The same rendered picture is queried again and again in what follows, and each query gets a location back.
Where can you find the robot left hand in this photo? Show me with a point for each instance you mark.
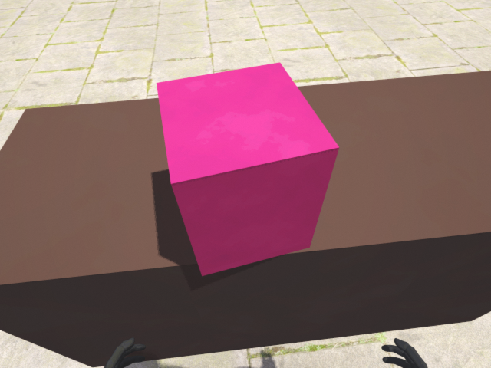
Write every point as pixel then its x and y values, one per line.
pixel 117 359

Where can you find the pedestal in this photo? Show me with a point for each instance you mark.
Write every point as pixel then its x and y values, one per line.
pixel 94 250

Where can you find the carton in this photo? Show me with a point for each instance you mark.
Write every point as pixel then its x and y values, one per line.
pixel 249 162

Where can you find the robot right hand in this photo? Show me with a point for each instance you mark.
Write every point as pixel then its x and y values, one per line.
pixel 404 349

